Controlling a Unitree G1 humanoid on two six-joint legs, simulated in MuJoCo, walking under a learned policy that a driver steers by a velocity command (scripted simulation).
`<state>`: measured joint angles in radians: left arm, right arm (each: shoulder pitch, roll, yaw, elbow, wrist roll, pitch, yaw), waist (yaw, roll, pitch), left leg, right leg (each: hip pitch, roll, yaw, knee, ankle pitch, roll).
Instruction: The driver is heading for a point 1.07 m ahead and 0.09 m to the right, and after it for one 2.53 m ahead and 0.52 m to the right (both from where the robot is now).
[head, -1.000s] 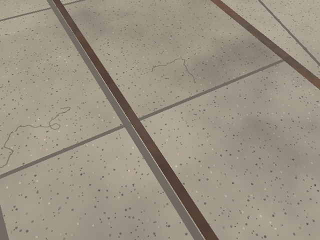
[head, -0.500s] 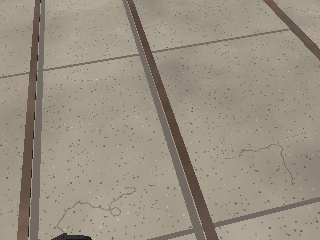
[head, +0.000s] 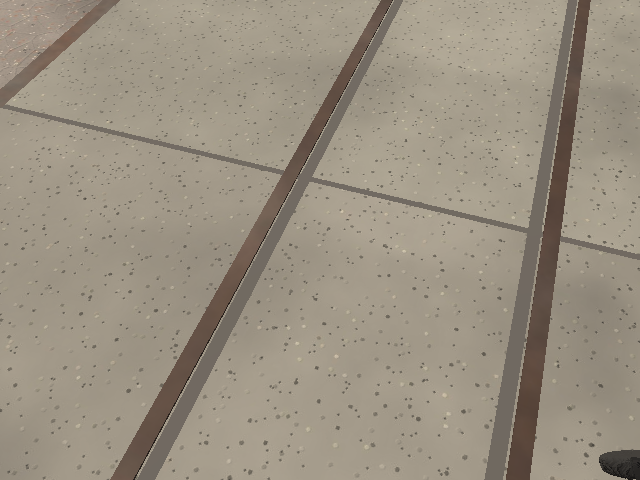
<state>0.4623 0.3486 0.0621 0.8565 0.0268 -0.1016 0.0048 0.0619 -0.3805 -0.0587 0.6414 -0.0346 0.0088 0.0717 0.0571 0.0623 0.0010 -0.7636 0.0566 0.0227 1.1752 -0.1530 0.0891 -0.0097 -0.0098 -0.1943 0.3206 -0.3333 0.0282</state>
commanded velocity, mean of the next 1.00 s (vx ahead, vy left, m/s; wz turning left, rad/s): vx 0.99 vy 0.00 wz -0.18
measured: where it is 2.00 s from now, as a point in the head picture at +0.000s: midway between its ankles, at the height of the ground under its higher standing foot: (362, 188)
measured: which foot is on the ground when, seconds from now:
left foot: up 0.00-0.16, down 0.18-0.64, up 0.66-1.00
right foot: down 0.00-0.18, up 0.20-0.60, down 0.62-1.00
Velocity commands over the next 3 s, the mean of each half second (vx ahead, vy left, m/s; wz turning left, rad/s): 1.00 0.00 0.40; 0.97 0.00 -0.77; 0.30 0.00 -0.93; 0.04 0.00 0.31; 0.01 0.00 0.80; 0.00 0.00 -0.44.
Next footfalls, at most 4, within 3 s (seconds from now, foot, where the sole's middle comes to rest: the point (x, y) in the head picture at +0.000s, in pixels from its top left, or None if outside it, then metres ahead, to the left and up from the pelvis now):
0.18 left None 0.35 0.06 -0.77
0.62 right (348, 343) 0.81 0.02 -0.77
1.04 left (304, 204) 1.25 0.16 -0.77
1.44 right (410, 194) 1.31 -0.14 -0.77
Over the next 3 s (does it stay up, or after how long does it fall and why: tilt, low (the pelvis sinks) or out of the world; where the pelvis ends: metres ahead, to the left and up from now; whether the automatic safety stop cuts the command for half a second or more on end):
stays up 1.36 0.00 0.00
